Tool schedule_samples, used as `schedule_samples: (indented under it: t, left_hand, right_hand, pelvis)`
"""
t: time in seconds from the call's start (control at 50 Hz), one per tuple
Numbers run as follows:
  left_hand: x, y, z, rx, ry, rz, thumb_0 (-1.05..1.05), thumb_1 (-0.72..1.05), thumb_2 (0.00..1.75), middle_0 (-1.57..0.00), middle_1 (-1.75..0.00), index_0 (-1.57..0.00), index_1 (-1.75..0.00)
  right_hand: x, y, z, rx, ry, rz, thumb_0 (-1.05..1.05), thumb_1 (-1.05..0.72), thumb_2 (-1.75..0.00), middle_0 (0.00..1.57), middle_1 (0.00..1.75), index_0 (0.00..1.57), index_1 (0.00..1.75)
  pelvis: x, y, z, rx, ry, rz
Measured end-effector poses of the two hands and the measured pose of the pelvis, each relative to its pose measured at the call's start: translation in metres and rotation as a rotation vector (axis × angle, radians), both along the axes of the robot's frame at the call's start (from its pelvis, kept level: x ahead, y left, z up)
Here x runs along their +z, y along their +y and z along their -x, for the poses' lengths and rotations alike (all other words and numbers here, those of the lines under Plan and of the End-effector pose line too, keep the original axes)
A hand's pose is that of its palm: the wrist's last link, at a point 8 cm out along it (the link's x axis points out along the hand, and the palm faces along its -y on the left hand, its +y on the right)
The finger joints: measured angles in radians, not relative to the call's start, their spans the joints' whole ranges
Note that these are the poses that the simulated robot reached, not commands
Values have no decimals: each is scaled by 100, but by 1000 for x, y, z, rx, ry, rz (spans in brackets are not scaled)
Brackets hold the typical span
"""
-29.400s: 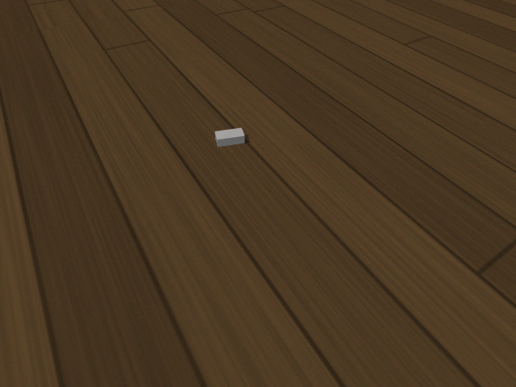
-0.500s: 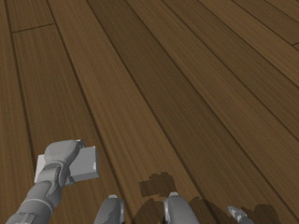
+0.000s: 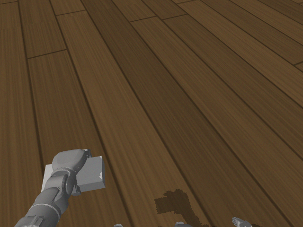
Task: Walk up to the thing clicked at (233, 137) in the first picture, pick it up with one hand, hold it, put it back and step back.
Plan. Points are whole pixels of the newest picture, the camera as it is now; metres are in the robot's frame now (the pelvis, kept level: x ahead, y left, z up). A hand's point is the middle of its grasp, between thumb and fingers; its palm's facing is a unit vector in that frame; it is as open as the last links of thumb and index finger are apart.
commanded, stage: hold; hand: left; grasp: from above
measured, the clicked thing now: (76, 176) +0.29 +0.22 -0.12
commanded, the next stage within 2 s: crouch in 1.94 s
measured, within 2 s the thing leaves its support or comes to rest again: neither
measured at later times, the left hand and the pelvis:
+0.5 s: hand (71, 170) +0.29 +0.22 -0.06, palm faces -0.46 -0.08 -0.88, open 11.1 cm; pelvis +0.00 +0.00 +0.02, yaw +0 degrees
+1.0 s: hand (68, 174) +0.27 +0.22 -0.04, palm faces -0.47 -0.07 -0.88, open 11.1 cm; pelvis -0.01 +0.00 +0.03, yaw +0 degrees
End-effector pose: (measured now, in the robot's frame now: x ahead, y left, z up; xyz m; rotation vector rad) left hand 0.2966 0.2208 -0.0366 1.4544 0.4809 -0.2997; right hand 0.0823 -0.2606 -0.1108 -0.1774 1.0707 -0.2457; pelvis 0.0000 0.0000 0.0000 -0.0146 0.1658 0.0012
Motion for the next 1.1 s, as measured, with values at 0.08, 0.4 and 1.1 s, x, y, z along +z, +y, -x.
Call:
schedule_samples:
  t: [0.08, 0.4, 1.1]
  left_hand:
    - [8, 0, -1, -8, -14, -4, 1, -21, 67, -64, -67, -64, -62]
    - [35, 0, -5, -16, -22, -16, 1, -20, 66, -63, -68, -63, -63]
    - [62, -3, 20, -41, -27, -11, 1, -20, 67, -63, -68, -64, -63]
  right_hand:
    - [5, -1, -6, 4, -10, 0, 1, -90, -90, 20, 30, 21, 30]
    - [22, -5, -19, 4, -62, -4, 1, -90, -90, 20, 30, 20, 30]
    - [37, 5, -32, 51, -142, -32, 1, -90, -90, 20, 30, 20, 30]
  pelvis:
    - [5, 0, -2, 1, -15, -2]
    - [17, 0, -4, -4, -69, -7]
    - [27, 0, 10, -8, -141, -9]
